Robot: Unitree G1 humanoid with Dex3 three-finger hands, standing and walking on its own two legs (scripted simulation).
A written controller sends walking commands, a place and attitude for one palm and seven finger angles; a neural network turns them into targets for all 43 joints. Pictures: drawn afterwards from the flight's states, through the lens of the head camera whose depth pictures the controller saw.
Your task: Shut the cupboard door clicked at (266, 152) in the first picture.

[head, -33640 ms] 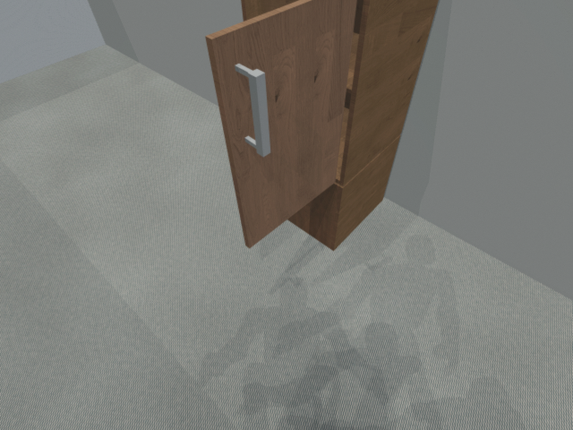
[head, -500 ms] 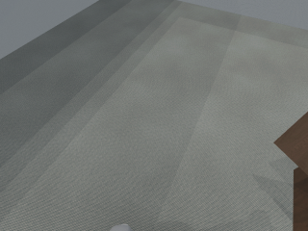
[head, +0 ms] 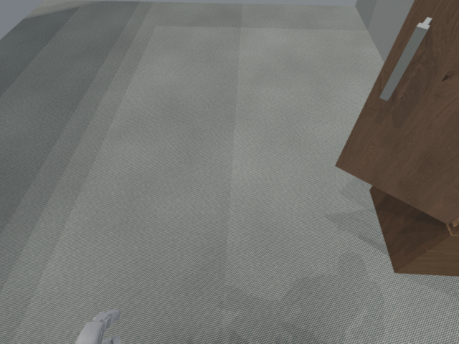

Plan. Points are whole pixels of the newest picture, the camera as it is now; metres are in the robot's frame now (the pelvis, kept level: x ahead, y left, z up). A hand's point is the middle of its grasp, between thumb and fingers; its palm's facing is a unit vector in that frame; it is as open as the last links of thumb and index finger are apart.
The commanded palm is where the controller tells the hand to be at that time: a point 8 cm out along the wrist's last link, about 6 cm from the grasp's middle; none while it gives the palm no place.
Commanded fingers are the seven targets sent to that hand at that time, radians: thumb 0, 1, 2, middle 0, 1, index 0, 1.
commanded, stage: turn to face it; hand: left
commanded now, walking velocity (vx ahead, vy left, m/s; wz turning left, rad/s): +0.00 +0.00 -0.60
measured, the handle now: (404, 61) +0.68 -0.38 +0.12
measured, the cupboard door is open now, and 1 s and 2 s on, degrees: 55 55 55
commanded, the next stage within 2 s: take the last steps up to it in 1.02 s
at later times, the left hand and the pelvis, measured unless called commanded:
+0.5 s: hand (117, 341) +0.15 +0.23 -0.16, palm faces -0.23 -0.95 -0.19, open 7.4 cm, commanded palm none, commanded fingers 0.00 0.90 0.90 -0.20 -0.30 -0.20 -0.30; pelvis +0.01 +0.05 +0.02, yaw -17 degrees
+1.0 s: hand (160, 327) +0.17 +0.15 -0.15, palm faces -0.48 -0.85 -0.22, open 7.4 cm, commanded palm none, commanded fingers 0.00 0.90 0.90 -0.20 -0.30 -0.20 -0.30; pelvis +0.00 +0.03 +0.01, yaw -30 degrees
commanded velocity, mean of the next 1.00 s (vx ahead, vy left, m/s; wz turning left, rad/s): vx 0.00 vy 0.00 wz -0.47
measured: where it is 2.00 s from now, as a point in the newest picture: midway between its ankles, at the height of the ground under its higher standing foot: outside the picture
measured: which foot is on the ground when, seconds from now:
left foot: up 0.00-0.32, down 0.34-0.74, up 0.76-1.00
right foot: down 0.00-0.34, up 0.36-0.72, down 0.74-1.00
